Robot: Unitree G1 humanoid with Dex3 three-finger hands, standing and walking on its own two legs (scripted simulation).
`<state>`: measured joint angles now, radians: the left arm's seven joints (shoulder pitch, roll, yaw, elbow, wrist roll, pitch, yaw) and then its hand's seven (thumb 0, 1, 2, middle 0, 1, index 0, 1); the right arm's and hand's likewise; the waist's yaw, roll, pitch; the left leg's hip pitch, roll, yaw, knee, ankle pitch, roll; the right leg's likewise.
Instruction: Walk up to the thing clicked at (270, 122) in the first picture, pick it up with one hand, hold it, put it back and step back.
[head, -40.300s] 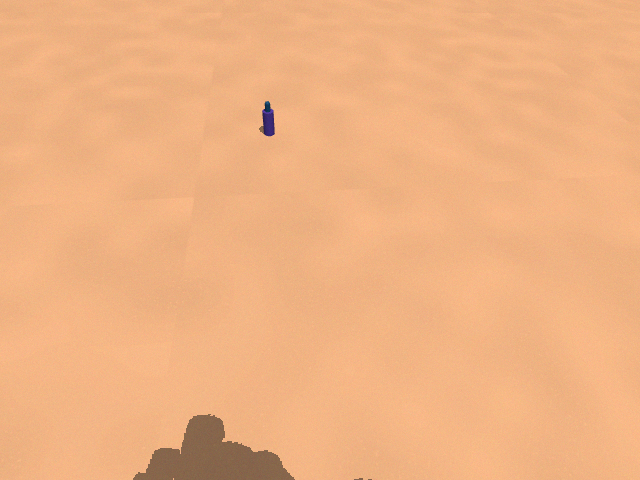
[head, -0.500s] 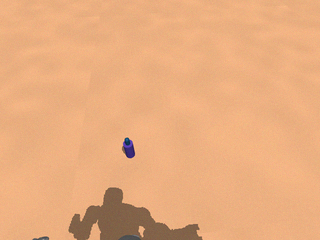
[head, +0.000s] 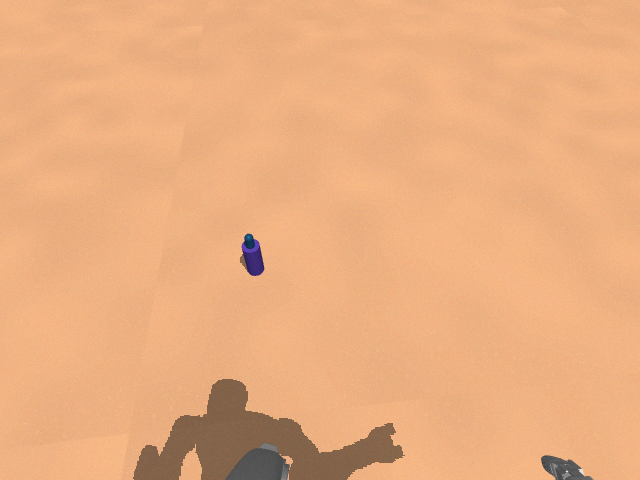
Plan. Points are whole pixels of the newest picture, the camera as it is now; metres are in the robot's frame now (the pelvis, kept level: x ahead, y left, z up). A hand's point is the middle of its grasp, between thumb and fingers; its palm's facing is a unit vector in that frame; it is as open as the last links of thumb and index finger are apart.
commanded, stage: step back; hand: left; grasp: from the side
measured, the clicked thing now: (252, 253) +0.92 +0.30 -0.65
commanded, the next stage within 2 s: stand in 1.10 s
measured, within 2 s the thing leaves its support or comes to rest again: neither
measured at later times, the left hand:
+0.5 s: hand out of the picture -0.03 +0.28 -0.13, palm faces +0.11 -0.91 -0.41, open 7.4 cm
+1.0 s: hand out of the picture +0.04 +0.30 -0.14, palm faces +0.10 -0.93 -0.36, open 7.4 cm
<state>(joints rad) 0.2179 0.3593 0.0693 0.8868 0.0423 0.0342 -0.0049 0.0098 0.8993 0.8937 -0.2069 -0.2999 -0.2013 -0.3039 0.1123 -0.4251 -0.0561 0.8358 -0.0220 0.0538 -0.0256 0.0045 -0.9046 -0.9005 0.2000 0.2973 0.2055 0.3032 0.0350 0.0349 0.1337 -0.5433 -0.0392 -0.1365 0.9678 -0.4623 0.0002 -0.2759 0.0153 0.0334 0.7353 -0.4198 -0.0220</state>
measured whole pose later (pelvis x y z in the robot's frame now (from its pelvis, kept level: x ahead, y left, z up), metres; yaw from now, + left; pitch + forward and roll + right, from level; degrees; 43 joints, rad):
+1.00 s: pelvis -0.01 +0.03 +0.02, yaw +5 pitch -2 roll -1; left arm 0.14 0.38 0.03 1.06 0.01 -0.02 0.00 0.01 0.90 0.89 -0.21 -0.30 -0.20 -0.30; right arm 0.07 -0.32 -0.02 1.05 -0.02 -0.01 0.02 0.01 -0.90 -0.90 0.20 0.30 0.21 0.30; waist 0.02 0.00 0.08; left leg -0.25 0.02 0.01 0.56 -0.27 0.00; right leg -0.17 -0.02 0.02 0.52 -0.31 0.03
